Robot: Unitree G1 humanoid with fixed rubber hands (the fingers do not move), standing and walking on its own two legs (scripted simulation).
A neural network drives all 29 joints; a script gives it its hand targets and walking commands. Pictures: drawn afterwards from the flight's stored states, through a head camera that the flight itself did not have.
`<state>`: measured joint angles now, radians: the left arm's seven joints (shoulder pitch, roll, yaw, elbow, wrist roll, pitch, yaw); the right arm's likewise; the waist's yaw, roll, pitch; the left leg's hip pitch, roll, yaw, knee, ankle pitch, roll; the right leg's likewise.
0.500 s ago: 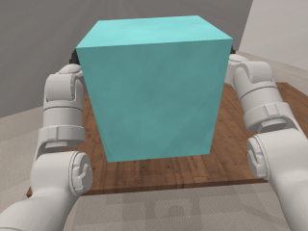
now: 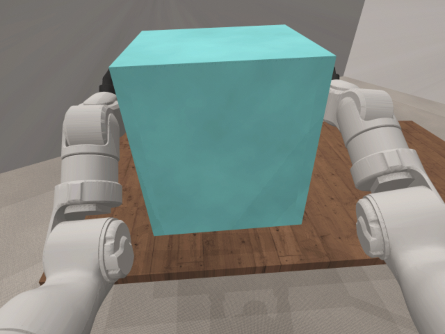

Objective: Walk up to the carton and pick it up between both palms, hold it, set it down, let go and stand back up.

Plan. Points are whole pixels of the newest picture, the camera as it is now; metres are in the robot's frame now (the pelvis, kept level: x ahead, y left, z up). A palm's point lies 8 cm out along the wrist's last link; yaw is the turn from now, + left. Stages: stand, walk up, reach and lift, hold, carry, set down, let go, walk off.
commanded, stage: hold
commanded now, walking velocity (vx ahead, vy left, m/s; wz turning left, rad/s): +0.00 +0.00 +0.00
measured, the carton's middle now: (221, 127) +0.37 +0.00 +0.26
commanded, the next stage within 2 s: none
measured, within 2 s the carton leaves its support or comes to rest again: neither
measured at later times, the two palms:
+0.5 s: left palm (111, 101) +0.37 +0.17 +0.31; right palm (323, 94) +0.37 -0.17 +0.32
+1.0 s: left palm (111, 102) +0.37 +0.17 +0.31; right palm (323, 95) +0.37 -0.17 +0.32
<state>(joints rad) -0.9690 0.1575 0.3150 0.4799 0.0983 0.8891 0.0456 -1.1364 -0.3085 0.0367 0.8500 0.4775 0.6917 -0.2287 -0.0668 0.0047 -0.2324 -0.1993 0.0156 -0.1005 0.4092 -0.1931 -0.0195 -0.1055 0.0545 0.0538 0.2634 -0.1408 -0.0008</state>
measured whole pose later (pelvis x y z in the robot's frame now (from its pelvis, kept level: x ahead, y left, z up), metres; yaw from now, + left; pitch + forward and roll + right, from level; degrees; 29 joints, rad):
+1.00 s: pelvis +0.00 +0.00 +0.00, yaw +0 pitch -1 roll -2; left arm -0.99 0.17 0.31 0.52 0.09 0.88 0.04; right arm -1.14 -0.31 0.05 0.85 0.48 0.69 -0.23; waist -0.07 0.01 -0.23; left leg -0.20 0.01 -0.11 0.41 -0.19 -0.02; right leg -0.10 0.05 0.06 0.25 -0.14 0.00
